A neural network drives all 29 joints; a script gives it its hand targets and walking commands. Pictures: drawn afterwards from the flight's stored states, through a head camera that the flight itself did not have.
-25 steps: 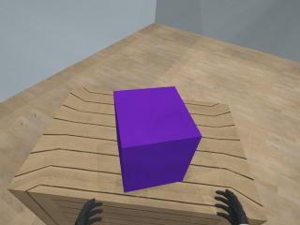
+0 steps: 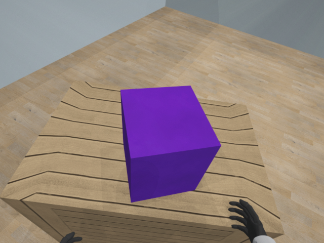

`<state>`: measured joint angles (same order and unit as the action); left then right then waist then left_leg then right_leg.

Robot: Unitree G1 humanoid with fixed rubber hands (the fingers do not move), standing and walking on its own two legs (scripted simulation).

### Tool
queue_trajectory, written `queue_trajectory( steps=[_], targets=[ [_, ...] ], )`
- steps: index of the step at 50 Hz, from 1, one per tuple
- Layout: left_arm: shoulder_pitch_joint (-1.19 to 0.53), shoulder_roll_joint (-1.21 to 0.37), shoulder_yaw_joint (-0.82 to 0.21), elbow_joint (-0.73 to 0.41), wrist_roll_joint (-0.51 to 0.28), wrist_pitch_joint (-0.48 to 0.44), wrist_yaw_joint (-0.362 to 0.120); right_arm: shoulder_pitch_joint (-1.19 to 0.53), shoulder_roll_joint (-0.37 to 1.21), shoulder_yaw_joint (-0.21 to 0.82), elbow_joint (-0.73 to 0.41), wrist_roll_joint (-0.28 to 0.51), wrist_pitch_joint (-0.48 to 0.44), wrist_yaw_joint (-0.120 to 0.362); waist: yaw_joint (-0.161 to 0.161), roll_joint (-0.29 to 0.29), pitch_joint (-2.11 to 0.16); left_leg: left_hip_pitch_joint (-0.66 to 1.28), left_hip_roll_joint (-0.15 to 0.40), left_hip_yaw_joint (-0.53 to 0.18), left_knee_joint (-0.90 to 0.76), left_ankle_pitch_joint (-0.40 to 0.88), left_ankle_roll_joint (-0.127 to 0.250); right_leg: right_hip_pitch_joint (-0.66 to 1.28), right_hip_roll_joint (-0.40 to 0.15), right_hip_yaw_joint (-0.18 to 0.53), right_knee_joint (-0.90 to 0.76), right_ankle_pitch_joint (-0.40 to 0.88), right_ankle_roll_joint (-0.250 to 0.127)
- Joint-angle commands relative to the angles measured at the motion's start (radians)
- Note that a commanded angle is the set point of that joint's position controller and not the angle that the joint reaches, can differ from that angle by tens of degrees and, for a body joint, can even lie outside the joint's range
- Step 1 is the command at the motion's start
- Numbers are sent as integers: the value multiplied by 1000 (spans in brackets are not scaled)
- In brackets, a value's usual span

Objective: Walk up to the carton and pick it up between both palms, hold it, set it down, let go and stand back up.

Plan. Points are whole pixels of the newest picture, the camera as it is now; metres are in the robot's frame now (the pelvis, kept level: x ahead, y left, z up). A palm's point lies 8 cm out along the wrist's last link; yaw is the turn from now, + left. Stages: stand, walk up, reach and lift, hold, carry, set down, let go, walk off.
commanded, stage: stand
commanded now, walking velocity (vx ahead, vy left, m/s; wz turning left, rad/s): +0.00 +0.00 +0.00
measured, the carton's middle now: (160, 144) +0.39 +0.05 -0.01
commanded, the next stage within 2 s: none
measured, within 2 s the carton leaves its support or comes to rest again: neither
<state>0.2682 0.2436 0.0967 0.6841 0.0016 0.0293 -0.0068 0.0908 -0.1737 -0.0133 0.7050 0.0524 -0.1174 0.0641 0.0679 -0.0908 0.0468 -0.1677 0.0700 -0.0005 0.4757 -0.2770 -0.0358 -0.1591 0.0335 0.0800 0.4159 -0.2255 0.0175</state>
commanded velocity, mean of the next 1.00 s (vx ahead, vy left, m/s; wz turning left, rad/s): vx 0.00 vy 0.00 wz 0.00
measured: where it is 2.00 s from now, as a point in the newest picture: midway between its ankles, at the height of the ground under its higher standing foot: outside the picture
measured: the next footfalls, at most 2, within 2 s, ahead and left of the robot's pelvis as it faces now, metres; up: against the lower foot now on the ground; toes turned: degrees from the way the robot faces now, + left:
none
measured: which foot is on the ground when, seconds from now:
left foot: down 0.00-1.00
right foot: down 0.00-1.00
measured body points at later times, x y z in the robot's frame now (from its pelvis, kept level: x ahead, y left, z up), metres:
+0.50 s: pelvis +0.00 +0.00 +0.00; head +0.00 +0.04 +0.45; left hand +0.08 +0.26 -0.14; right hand +0.21 -0.21 -0.06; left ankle -0.01 +0.14 -0.74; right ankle +0.00 -0.14 -0.74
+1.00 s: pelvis -0.01 +0.00 +0.00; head -0.01 +0.03 +0.45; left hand +0.07 +0.27 -0.14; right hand +0.21 -0.21 -0.06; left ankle -0.01 +0.14 -0.74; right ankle +0.00 -0.14 -0.74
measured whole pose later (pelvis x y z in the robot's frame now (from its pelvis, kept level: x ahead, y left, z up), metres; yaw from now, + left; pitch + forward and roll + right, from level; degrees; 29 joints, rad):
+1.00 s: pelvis -0.01 +0.00 +0.00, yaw +0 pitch -4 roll -1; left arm 0.27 0.24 0.10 0.77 0.00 0.01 -0.02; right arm 0.09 -0.19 -0.01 0.70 0.05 -0.11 0.05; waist 0.07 -0.04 0.05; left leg -0.14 0.07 0.00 0.48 -0.28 -0.04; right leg -0.13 0.03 0.08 0.42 -0.22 0.02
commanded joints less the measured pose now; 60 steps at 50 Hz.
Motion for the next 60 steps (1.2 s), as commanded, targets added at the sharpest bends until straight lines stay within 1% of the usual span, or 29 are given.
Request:
queue_trajectory(
  steps=[1,3,5,12,16,17,20,21,22,23,24,25,26,27,29,30,31,34,35,42,43,44,45,46,51,52,56,59,60],
  targets=[
    [-61,249,40,-10,43,-69,-6,29,-330,-106,-78,-104,67,-75,-70,186,-33,-30,38,-47,-63,188,86,12,-111,24,-21,207,-71],
    [-69,244,40,-6,39,-76,0,34,-328,-102,-78,-100,68,-79,-64,249,-24,-57,38,-36,-73,179,74,23,-101,43,-26,172,-59],
    [-89,225,41,-9,33,-68,-10,1,-346,-118,-90,-102,73,-76,-61,194,-51,-51,35,-43,-73,125,75,32,-104,31,-10,145,-66],
    [-54,254,42,4,37,-69,-5,20,-320,-104,-75,-96,69,-81,-68,258,-11,-48,35,-47,-82,155,76,28,-111,34,-35,154,-59],
    [-69,221,33,24,35,-72,-12,2,-324,-108,-76,-95,62,-86,-66,219,-21,-35,33,-43,-80,176,76,18,-117,37,-41,200,-72],
    [-66,233,37,17,36,-73,-10,16,-348,-116,-68,-97,66,-85,-62,265,-9,-49,28,-42,-86,184,69,25,-111,33,-29,189,-66],
    [-51,255,39,35,33,-71,-11,16,-329,-115,-62,-97,70,-80,-60,232,-13,-9,33,-45,-79,125,73,5,-118,42,-46,150,-67],
    [-55,247,46,37,29,-67,-6,19,-314,-105,-69,-89,69,-78,-68,262,-3,-32,33,-46,-93,115,64,13,-116,52,-43,139,-65],
    [-47,248,45,35,29,-66,-10,2,-317,-108,-76,-97,65,-83,-49,243,13,-57,39,-55,-102,116,79,15,-116,52,-52,137,-73],
    [-75,256,45,29,37,-67,-6,19,-321,-105,-66,-98,66,-81,-66,234,3,-60,27,-46,-105,125,71,29,-112,48,-48,162,-63],
    [-63,244,41,38,31,-65,-16,-1,-339,-115,-68,-93,66,-82,-65,276,11,-33,32,-42,-97,132,70,7,-116,39,-49,162,-66],
    [-52,252,38,34,28,-67,-13,26,-332,-108,-65,-92,68,-84,-67,222,-5,-25,32,-42,-93,133,68,14,-117,41,-51,153,-62],
    [-41,255,38,47,32,-72,-13,3,-328,-103,-54,-98,71,-84,-46,232,39,-49,36,-47,-106,130,70,-9,-114,43,-51,145,-67],
    [-43,270,46,49,35,-74,-5,2,-327,-105,-62,-88,68,-82,-67,251,8,-22,38,-52,-102,123,72,-8,-118,55,-50,133,-66],
    [-47,255,36,48,33,-68,-5,22,-336,-114,-57,-91,65,-81,-64,227,30,-37,31,-56,-95,101,75,-4,-120,52,-50,153,-71],
    [-30,261,37,61,30,-69,-6,18,-324,-107,-54,-91,64,-81,-67,283,38,-19,40,-64,-97,129,71,-21,-120,57,-57,122,-74],
    [-45,264,40,56,27,-69,-5,13,-332,-107,-55,-84,68,-79,-76,253,11,-26,35,-58,-91,119,73,-4,-123,57,-56,152,-76],
    [-51,237,32,55,16,-71,-13,15,-317,-103,-56,-90,64,-82,-57,278,9,-44,47,-68,-103,142,75,17,-112,49,-50,131,-67],
    [-70,241,31,59,32,-72,-11,7,-339,-112,-53,-88,64,-82,-70,221,22,-33,43,-73,-105,106,72,-2,-122,41,-40,138,-70],
    [-71,238,39,60,18,-68,-13,-7,-332,-107,-52,-85,65,-81,-58,264,14,-25,39,-60,-105,136,71,-3,-111,47,-44,169,-67],
    [-44,225,32,69,14,-65,-13,-12,-346,-113,-50,-85,69,-79,-48,319,3,-12,45,-65,-105,135,71,16,-118,53,-54,137,-71],
    [-77,269,38,77,29,-72,-11,6,-305,-100,-56,-80,70,-82,-82,242,22,-9,43,-64,-104,128,60,-20,-121,47,-56,125,-69],
    [-63,247,31,79,26,-67,-15,9,-346,-107,-39,-88,66,-84,-63,275,75,-45,38,-60,-121,110,72,-29,-112,55,-71,140,-68],
    [-73,241,33,71,27,-72,-9,29,-338,-108,-38,-87,71,-90,-79,282,58,-43,42,-58,-121,124,77,-27,-117,56,-69,136,-66],
    [-75,239,31,83,32,-74,-11,30,-344,-113,-31,-88,69,-93,-67,230,68,-39,34,-72,-130,96,72,-27,-116,53,-60,111,-69],
    [-46,241,28,99,19,-73,-17,13,-358,-111,-40,-88,62,-87,-73,309,61,-8,36,-52,-117,128,72,-30,-122,59,-76,132,-71],
    [-63,239,31,88,23,-75,-17,-1,-325,-102,-38,-89,59,-84,-63,257,25,-36,38,-72,-122,91,75,7,-121,56,-68,130,-70],
    [-83,256,30,88,21,-74,-9,-2,-320,-103,-48,-82,65,-82,-79,297,59,-52,30,-63,-121,87,73,-27,-125,60,-76,153,-73],
    [-58,286,39,88,28,-80,-4,22,-318,-93,-24,-89,71,-85,-64,257,48,-36,22,-49,-121,65,65,-8,-107,54,-83,126,-62]
  ],
)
